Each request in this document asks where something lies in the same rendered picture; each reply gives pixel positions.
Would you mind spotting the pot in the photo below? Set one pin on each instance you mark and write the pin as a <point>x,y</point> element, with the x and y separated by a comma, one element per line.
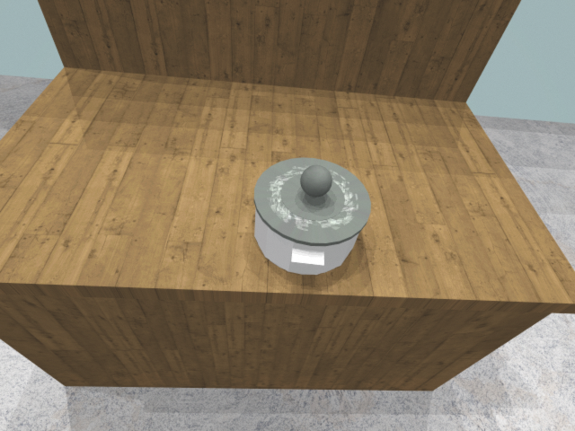
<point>299,258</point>

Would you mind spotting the lid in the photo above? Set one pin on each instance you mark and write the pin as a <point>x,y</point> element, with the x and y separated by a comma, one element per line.
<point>331,219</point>

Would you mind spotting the knob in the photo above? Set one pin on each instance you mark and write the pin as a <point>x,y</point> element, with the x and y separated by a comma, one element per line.
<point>316,181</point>

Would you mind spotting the table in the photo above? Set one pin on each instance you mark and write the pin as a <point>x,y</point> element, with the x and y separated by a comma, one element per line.
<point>127,215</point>

